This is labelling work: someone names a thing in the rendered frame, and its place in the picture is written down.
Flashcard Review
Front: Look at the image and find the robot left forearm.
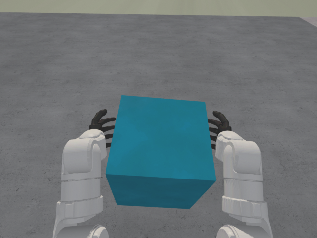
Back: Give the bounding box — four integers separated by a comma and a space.
52, 129, 107, 238

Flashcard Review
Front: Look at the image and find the right robot upper arm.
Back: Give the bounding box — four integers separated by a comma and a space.
216, 224, 271, 238

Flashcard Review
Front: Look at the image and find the left robot upper arm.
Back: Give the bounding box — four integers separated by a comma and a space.
56, 224, 109, 238

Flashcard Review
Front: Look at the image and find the robot right forearm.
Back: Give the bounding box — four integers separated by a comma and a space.
215, 131, 273, 238

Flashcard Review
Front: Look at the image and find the robot right hand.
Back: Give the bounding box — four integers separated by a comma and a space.
208, 111, 232, 150

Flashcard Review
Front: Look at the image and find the robot left hand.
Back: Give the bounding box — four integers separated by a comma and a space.
89, 109, 116, 148

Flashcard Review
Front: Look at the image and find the carton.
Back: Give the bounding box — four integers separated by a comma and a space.
106, 95, 216, 209

